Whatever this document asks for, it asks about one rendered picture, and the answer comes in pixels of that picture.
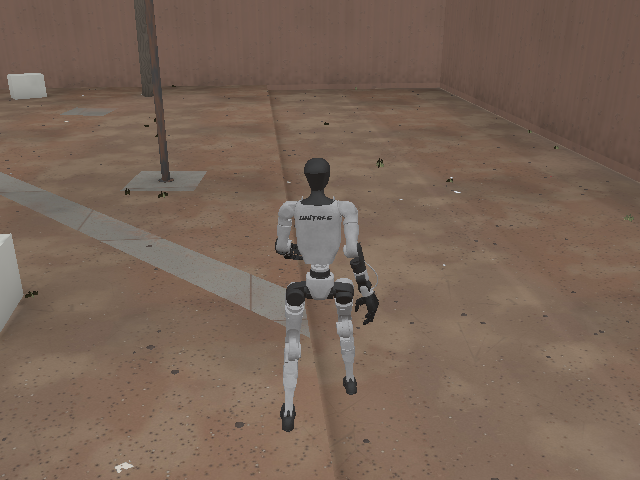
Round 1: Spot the robot head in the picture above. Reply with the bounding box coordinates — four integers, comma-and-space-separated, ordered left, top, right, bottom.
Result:
300, 158, 335, 206

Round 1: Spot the robot right forearm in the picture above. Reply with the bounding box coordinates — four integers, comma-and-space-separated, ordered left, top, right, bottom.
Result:
350, 243, 374, 297

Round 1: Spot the robot left forearm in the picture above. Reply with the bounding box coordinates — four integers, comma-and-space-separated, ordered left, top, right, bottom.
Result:
275, 238, 292, 256

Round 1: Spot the left robot upper arm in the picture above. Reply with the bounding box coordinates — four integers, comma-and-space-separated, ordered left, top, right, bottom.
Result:
276, 201, 298, 252

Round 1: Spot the left robot foot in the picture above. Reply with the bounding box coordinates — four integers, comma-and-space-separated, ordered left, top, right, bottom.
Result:
280, 403, 296, 432

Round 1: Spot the left robot hand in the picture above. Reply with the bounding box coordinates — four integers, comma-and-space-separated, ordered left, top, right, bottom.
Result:
284, 243, 303, 260

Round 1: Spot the right robot upper arm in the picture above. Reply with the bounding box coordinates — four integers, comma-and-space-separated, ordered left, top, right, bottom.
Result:
338, 200, 359, 258

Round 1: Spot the right robot hand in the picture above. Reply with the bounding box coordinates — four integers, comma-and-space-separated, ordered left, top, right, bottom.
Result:
355, 291, 379, 325

